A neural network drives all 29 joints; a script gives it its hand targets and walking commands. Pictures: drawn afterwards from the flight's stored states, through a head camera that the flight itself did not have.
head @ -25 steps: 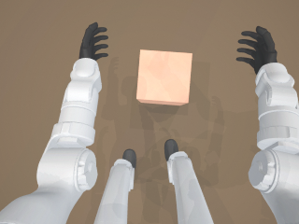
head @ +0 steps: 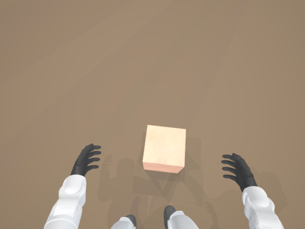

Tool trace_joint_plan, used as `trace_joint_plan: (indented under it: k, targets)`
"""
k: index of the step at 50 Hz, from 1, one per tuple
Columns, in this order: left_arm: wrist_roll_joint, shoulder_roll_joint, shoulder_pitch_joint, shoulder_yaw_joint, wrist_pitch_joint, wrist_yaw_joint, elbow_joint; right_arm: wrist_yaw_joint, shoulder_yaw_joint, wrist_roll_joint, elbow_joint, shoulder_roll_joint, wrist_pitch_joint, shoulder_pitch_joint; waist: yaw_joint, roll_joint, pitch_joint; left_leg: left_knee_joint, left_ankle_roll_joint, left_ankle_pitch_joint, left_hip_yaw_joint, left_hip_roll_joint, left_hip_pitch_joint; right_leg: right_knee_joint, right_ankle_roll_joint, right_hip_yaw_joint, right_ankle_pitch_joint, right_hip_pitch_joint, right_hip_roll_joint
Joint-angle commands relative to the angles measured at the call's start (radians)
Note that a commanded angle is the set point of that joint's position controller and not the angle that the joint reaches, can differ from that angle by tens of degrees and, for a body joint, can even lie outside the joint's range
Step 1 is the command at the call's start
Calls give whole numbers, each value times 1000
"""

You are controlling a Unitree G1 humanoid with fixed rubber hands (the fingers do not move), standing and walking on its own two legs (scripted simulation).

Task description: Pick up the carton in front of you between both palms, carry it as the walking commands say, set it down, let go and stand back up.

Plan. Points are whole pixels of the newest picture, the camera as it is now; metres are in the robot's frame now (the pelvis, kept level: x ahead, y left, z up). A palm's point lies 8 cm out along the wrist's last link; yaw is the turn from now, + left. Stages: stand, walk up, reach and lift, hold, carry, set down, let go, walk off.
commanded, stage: let go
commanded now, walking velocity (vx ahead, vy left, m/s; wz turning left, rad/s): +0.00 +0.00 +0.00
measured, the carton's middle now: (163, 150) +0.46 -0.07 -0.63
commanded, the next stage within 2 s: stand in 0.70 s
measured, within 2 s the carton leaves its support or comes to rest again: neither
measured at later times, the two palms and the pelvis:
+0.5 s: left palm (43, 204) +0.20 +0.26 -0.04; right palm (243, 202) +0.20 -0.21 -0.04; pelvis +0.03 +0.02 +0.02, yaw -1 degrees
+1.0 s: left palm (26, 218) +0.17 +0.30 -0.06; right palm (269, 210) +0.18 -0.28 -0.07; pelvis +0.04 +0.01 +0.02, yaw +0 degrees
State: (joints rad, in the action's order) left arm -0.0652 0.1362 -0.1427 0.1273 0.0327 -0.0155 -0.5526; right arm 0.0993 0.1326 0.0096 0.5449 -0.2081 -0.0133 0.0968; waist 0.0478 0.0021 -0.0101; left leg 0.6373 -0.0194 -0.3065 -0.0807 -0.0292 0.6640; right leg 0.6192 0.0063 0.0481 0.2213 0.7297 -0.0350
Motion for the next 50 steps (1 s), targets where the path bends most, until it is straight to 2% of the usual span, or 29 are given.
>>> trace_joint_plan:
  k: [1, 7, 13, 20, 24, 30, 31, 32, 35, 36, 39, 41, 46, 50]
  targets:
    - [16, 85, 48, -11, -35, 12, 118, -13, -2, -8, -131, -97, 28, -81, -3, 9, -372, -134, -1, 142, 67, -17, -175, -73, -31, -28, -254, -523, 5]
    - [32, 111, 214, -41, -44, 33, 151, -28, -45, -21, -180, -93, 25, -227, -26, -30, -198, -240, -6, 223, 54, -2, -350, -165, -31, -43, -244, -621, -14]
    - [49, 128, 302, -61, -9, 60, 184, -27, -59, -15, -201, -106, -16, -286, -45, -59, -49, -305, -7, 241, 44, 15, -399, -206, -26, -54, -206, -694, -30]
    - [61, 140, 314, -72, 50, 80, 213, -26, -50, 2, -207, -117, -79, -297, -43, -33, 36, -313, -2, 243, 42, 22, -425, -210, -24, -58, -182, -733, -38]
    - [58, 147, 315, -69, 69, 83, 216, -28, -49, 7, -206, -111, -97, -302, -41, -19, 33, -293, -4, 287, 49, 13, -458, -210, -25, -52, -213, -734, -35]
    - [46, 151, 328, -60, 77, 82, 212, -29, -53, 4, -215, -104, -102, -299, -51, -28, 11, -274, -8, 338, 54, 3, -484, -207, -25, -43, -270, -747, -29]
    - [63, 157, 383, -52, 47, 59, 151, -56, -51, 26, -283, -143, -153, -270, -50, -1, -48, -239, -9, 436, 47, -2, -536, -172, -34, -51, -263, -732, -53]
    - [61, 156, 362, -61, 41, 50, 176, -67, -63, 20, -263, -130, -165, -298, -55, -25, -43, -229, -12, 463, 47, -3, -538, -166, -35, -49, -268, -712, -49]
    - [67, 157, 342, -73, 37, 44, 183, -82, -80, 12, -265, -117, -177, -299, -48, -27, -34, -230, -10, 433, 49, -7, -525, -166, -33, -41, -274, -680, -45]
    - [17, 293, 326, -32, 25, 11, 35, -112, -28, 22, -125, -236, -110, -258, -56, -76, 37, -192, -14, 236, 35, 43, -424, -166, -31, -5, -195, -548, 64]
    - [11, 285, 306, -37, -2, -4, 8, -115, -43, 32, -84, -205, -42, -270, -45, -33, 26, -216, 5, 23, -10, 55, -436, -191, -15, 31, -12, -493, 69]
    - [14, 280, 282, -42, -16, -1, -19, -107, -44, 29, -56, -211, -22, -257, -45, -16, 9, -207, 12, 41, -20, 59, -448, -192, -7, 36, -5, -486, 66]
    - [20, 300, 282, -42, -31, 0, -81, -107, -47, 30, 2, -238, -1, -263, -45, 5, -47, -181, 14, 195, -25, 68, -486, -168, 1, 46, -167, -524, 82]
    - [23, 322, 285, -41, -36, -6, -119, -115, -51, 31, 43, -258, 6, -276, -46, 11, -55, -177, 16, 257, -31, 75, -503, -165, 6, 53, -224, -549, 89]
